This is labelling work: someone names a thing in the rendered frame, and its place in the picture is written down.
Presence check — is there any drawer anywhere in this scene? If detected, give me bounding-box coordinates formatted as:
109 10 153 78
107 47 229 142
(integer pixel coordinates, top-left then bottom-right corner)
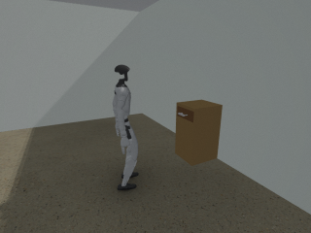
177 106 194 123

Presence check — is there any right robot upper arm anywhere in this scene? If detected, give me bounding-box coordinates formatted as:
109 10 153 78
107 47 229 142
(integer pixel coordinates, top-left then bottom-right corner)
116 87 129 115

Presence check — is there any left robot forearm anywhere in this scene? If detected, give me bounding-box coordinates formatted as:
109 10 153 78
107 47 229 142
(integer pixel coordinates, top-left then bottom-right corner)
113 106 118 123

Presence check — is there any right robot hand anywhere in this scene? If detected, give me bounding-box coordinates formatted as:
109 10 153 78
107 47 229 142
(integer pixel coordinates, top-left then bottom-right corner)
121 137 131 154

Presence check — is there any right robot thigh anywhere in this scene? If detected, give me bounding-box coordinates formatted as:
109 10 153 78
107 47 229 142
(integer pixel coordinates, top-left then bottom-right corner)
125 126 139 163

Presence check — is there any cabinet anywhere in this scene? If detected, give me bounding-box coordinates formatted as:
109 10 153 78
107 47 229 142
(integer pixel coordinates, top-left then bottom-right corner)
175 99 223 166

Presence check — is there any robot right foot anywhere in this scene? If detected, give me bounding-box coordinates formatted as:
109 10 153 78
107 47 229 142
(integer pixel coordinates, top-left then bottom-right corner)
117 183 137 191

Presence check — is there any left robot hand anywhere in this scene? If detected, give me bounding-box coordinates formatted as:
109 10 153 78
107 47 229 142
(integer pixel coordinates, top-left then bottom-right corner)
115 123 120 137

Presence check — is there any left robot upper arm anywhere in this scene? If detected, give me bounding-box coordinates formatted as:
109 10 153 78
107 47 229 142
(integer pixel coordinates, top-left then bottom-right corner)
112 95 116 108

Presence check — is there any right robot forearm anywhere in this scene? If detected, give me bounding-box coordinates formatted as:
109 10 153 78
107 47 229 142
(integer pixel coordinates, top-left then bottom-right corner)
117 110 127 138

